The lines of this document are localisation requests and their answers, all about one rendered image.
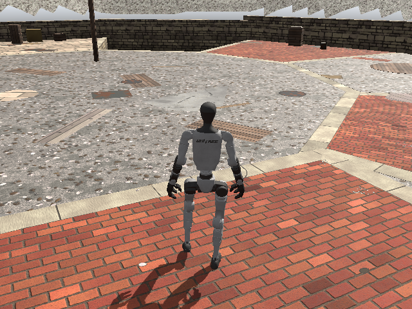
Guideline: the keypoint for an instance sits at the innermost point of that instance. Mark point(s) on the left robot forearm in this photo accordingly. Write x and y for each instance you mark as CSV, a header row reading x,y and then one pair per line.
x,y
175,172

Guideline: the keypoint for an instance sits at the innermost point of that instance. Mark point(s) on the right robot forearm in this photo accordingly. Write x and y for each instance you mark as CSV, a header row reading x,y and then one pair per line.
x,y
237,173

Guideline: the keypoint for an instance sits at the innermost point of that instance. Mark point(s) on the robot right hand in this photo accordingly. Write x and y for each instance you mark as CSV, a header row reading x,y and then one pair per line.
x,y
240,189

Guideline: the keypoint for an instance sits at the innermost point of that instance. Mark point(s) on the left robot shin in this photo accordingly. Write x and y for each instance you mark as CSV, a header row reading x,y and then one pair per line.
x,y
187,222

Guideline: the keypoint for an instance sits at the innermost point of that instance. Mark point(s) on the humanoid robot torso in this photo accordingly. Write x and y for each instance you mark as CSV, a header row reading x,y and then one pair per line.
x,y
206,149

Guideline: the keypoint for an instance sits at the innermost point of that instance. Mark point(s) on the robot right upper arm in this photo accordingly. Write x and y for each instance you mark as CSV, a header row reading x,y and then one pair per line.
x,y
230,147

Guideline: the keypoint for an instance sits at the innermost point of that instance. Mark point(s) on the robot left hand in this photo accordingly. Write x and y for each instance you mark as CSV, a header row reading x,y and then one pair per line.
x,y
170,189

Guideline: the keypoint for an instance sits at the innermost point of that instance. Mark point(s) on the robot left upper arm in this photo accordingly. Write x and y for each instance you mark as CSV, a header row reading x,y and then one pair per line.
x,y
183,147

